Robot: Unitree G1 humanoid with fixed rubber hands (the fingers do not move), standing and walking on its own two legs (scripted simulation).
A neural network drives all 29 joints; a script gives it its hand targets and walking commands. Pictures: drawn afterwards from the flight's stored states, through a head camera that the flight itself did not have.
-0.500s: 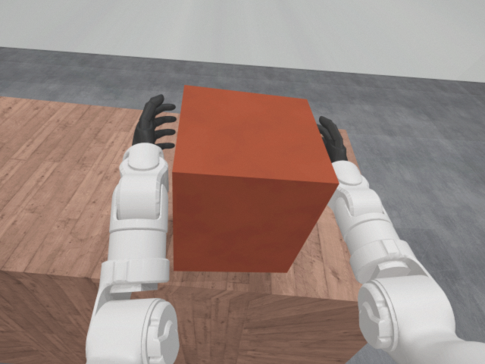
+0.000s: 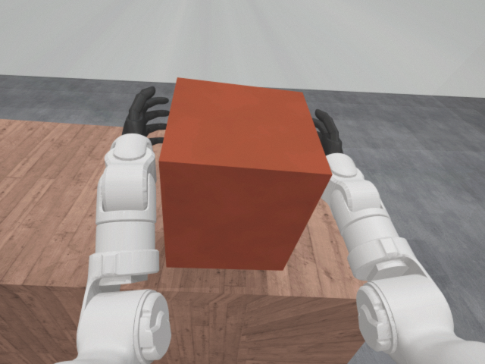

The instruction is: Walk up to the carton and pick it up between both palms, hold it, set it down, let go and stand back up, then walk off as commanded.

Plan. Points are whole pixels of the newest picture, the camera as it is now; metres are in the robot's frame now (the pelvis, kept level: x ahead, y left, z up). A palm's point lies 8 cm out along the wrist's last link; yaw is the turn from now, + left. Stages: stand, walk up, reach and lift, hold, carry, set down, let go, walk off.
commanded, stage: reach and lift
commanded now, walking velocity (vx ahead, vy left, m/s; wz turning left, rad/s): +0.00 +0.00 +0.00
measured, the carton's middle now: (233, 180) +0.39 +0.02 +0.15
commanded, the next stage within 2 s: hold in 0.96 s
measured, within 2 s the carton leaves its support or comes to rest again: neither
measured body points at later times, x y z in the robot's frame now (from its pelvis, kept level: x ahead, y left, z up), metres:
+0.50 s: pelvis +0.01 +0.00 +0.00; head -0.04 +0.04 +0.45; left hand +0.40 +0.17 +0.26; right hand +0.41 -0.13 +0.22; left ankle +0.03 +0.13 -0.75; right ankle +0.02 -0.11 -0.75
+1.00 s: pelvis +0.01 +0.00 +0.00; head -0.05 +0.03 +0.44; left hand +0.40 +0.17 +0.28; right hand +0.41 -0.13 +0.25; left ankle +0.03 +0.13 -0.75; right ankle +0.02 -0.11 -0.75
